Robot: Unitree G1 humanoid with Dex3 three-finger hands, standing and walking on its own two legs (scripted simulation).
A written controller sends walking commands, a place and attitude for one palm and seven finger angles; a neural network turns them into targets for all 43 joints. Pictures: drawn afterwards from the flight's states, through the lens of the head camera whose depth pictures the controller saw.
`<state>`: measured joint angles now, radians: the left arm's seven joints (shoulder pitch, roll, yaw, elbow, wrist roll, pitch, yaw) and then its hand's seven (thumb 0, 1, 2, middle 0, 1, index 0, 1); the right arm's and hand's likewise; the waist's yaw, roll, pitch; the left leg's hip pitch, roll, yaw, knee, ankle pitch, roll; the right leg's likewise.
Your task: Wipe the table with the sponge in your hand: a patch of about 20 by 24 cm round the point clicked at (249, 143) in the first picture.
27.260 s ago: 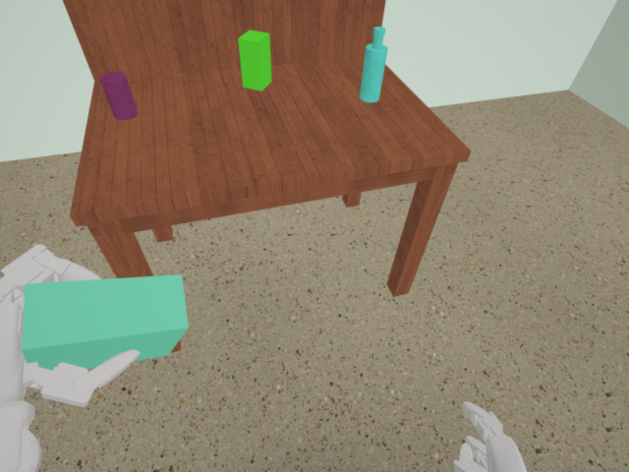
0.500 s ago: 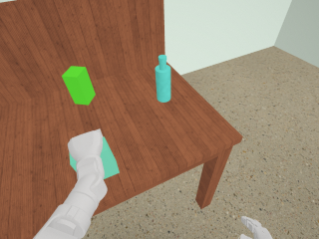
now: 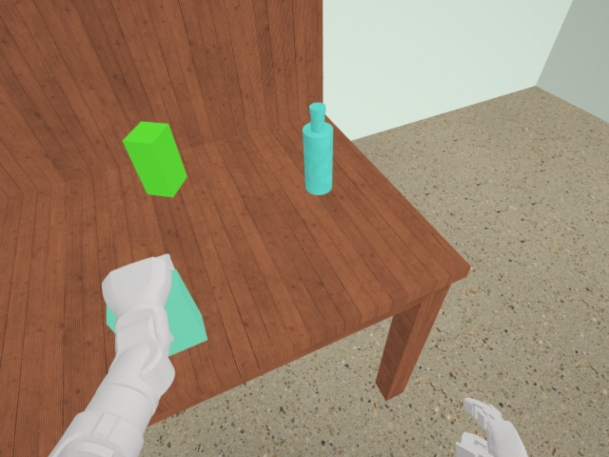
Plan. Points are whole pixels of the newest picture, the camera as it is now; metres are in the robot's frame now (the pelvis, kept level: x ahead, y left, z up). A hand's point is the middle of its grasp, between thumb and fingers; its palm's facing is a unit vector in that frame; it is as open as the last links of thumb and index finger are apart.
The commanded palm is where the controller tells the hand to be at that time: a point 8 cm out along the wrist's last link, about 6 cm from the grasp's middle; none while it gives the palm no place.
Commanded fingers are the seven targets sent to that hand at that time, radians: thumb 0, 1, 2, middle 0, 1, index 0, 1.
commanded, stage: wipe forward along the middle lane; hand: left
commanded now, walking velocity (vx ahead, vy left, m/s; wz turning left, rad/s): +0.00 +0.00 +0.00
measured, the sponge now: (165, 326) +0.31 +0.26 -0.04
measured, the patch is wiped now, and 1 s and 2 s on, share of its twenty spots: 1.00 1.00 1.00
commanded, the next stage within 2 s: slide back across to the first lane in 1.52 s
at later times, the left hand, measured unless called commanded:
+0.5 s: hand (148, 289) +0.35 +0.28 +0.01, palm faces -0.12 -0.01 -0.99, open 9.8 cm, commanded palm +0.34 +0.29 +0.04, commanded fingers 0.00 0.10 1.30 -1.20 -1.60 -1.20 -1.60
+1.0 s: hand (138, 264) +0.39 +0.32 +0.01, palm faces -0.14 +0.00 -0.99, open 9.8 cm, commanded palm +0.39 +0.31 +0.04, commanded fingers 0.00 0.10 1.30 -1.20 -1.60 -1.20 -1.60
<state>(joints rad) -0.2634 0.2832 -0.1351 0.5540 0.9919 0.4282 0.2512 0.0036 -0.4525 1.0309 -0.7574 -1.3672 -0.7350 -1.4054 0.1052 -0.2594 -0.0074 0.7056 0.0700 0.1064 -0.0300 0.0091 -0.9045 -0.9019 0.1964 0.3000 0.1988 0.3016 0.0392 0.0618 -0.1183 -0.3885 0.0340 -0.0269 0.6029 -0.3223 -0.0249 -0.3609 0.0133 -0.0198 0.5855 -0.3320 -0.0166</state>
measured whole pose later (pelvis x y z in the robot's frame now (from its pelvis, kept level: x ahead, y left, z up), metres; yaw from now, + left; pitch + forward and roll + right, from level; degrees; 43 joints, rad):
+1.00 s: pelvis -0.06 +0.00 -0.03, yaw -2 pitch +17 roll -2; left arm -0.84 0.58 0.06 1.25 1.06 0.20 0.28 0.02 -0.54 1.10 -0.82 -1.31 -0.80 -1.36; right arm 0.32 -0.28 -0.01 0.78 0.06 0.01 -0.02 0.01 -0.90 -0.90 0.20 0.30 0.20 0.30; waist -0.10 0.07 -0.15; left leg -0.82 0.07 -0.05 0.83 -0.32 -0.01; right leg -0.78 0.05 -0.03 0.76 -0.30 -0.02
